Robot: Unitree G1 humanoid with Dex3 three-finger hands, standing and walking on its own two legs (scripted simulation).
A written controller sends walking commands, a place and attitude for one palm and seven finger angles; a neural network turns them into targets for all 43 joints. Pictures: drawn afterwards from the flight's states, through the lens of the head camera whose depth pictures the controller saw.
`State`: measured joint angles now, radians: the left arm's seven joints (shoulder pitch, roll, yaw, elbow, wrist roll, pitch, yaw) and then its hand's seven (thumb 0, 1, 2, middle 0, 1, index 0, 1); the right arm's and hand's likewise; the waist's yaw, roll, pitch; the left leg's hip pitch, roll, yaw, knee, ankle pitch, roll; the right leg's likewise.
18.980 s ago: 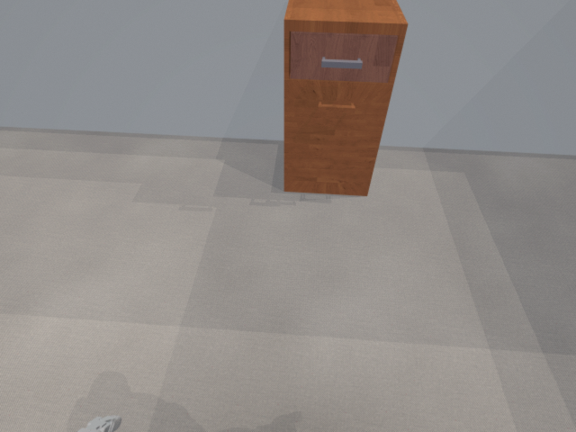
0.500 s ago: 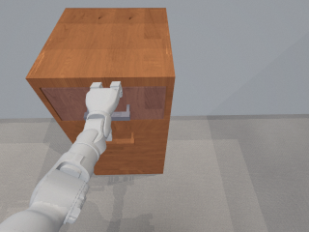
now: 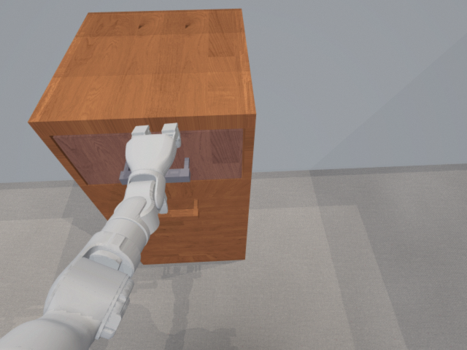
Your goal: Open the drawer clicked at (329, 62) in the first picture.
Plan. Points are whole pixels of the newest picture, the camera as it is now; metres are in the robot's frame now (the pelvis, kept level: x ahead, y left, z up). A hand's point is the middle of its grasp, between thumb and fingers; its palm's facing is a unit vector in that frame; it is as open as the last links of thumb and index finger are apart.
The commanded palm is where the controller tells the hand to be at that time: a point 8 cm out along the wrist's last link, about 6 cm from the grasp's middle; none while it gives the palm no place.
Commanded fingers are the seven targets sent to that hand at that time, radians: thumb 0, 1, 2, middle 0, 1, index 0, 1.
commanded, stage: move the hooked fingers above the handle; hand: left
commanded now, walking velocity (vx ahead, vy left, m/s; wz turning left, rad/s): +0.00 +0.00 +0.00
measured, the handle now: (156, 169) +0.50 +0.16 -0.04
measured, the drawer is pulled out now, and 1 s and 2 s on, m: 0.00 0.00 0.00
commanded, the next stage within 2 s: lower the fingers behind the handle in 1.98 s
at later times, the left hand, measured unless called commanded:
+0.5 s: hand (162, 169) +0.45 +0.13 +0.02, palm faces +0.02 -0.05 -1.00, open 13.7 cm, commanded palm +0.43 +0.15 +0.08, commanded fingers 0.00 -0.50 0.30 -0.30 -1.20 -0.30 -1.20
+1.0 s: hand (150, 179) +0.44 +0.16 +0.01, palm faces -0.06 -0.03 -1.00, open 13.8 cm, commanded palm +0.43 +0.15 +0.08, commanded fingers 0.00 -0.50 0.30 -0.30 -1.20 -0.30 -1.20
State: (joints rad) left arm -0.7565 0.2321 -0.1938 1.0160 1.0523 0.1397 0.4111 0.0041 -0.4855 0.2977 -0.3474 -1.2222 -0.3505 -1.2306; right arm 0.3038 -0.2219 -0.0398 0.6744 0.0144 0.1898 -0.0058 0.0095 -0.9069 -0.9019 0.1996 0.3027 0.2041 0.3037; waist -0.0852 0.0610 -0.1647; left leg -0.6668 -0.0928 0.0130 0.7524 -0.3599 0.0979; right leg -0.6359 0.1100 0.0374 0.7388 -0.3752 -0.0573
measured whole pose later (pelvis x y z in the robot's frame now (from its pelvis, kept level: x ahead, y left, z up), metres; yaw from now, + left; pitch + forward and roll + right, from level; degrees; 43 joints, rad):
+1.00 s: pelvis +0.00 -0.02 +0.00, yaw +1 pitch +16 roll +0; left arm -0.69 0.33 -0.18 0.96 1.05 0.03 0.35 0.00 -0.48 0.30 -0.32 -1.21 -0.32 -1.21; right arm 0.33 -0.25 -0.06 0.65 0.02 0.16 -0.04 0.01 -0.91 -0.90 0.20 0.30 0.20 0.30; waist -0.08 0.05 -0.16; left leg -0.67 -0.08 -0.01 0.75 -0.35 0.07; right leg -0.64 0.12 0.01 0.73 -0.36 -0.09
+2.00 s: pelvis +0.00 +0.00 +0.00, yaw +0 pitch +17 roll -1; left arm -0.75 0.24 -0.17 1.02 1.08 0.11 0.45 0.00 -0.48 0.30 -0.41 -1.24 -0.37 -1.28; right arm 0.29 -0.22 -0.03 0.67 0.01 0.18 -0.01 0.01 -0.91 -0.90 0.20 0.30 0.20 0.30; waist -0.09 0.06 -0.18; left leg -0.72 -0.09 0.01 0.79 -0.37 0.09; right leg -0.68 0.11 0.02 0.77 -0.39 -0.06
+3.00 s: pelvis -0.01 -0.01 -0.02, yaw +1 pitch +21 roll -2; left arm -0.81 0.28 -0.18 1.14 1.09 0.13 0.45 0.01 -0.49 0.30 -0.32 -1.21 -0.31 -1.26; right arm 0.31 -0.22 -0.02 0.64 0.01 0.16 -0.02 0.01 -0.91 -0.90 0.20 0.30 0.21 0.30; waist -0.12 0.04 -0.20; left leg -0.86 -0.08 0.00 0.91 -0.40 0.08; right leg -0.82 0.12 0.00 0.87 -0.41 -0.07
